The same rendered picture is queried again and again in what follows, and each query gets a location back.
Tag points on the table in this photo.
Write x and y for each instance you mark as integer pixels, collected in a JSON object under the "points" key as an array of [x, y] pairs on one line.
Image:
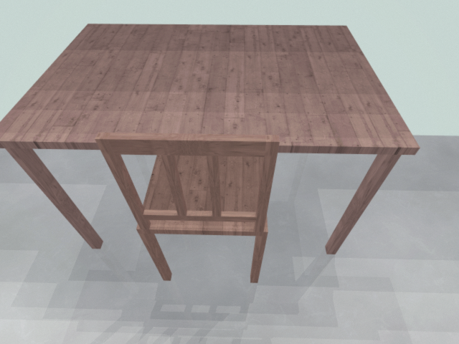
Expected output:
{"points": [[309, 84]]}

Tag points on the chair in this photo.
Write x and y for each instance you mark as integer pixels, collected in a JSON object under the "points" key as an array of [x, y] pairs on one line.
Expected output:
{"points": [[205, 184]]}

